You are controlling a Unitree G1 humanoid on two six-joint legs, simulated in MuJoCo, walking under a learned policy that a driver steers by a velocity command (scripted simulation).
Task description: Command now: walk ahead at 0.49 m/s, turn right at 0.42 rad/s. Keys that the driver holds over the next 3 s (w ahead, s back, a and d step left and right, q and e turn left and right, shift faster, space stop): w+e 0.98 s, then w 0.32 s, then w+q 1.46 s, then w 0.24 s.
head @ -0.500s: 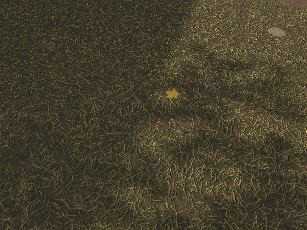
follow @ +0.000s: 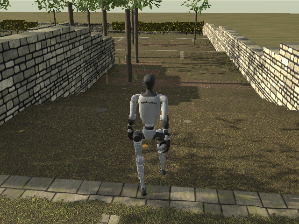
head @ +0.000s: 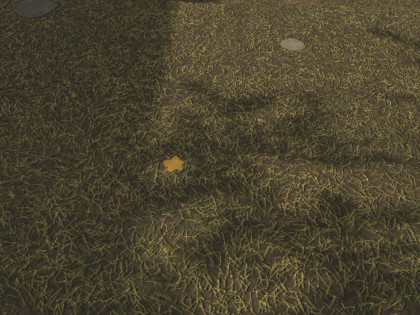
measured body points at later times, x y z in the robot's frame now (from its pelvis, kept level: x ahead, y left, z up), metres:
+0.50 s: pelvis +0.32 -0.04 -0.16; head +0.36 -0.04 +0.29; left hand +0.48 +0.17 -0.30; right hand +0.37 -0.33 -0.26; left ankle +0.42 +0.12 -0.80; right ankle +0.32 -0.14 -0.89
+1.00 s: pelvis +0.57 -0.06 -0.14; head +0.60 -0.05 +0.31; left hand +0.87 +0.05 -0.25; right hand +0.42 -0.29 -0.26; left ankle +0.58 +0.07 -0.89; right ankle +0.60 -0.28 -0.81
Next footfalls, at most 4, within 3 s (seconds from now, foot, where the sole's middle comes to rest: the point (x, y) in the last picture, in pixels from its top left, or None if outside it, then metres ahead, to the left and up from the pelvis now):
0.30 right None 0.36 -0.15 -0.92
0.66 left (184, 305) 0.61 0.05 -0.92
1.18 right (284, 273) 0.70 -0.33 -0.92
1.72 left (268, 187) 1.11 -0.34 -0.92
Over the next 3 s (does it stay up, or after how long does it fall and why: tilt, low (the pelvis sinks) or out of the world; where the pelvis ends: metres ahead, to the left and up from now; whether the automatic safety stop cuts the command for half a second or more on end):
stays up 1.56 -0.45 -0.14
